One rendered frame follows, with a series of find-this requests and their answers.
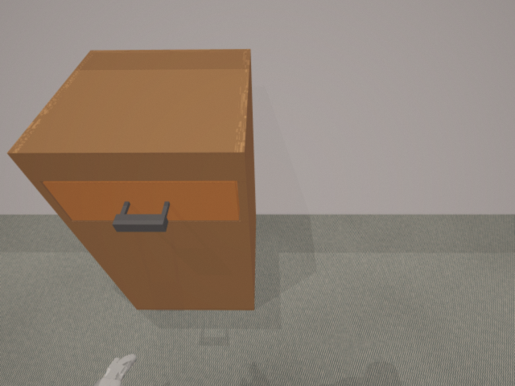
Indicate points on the left robot hand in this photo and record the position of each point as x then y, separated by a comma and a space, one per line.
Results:
116, 371

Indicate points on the drawer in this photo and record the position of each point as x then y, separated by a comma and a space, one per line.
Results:
189, 200

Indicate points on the handle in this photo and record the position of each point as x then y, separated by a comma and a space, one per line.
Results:
124, 222

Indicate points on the cabinet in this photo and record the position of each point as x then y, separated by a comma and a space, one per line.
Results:
156, 115

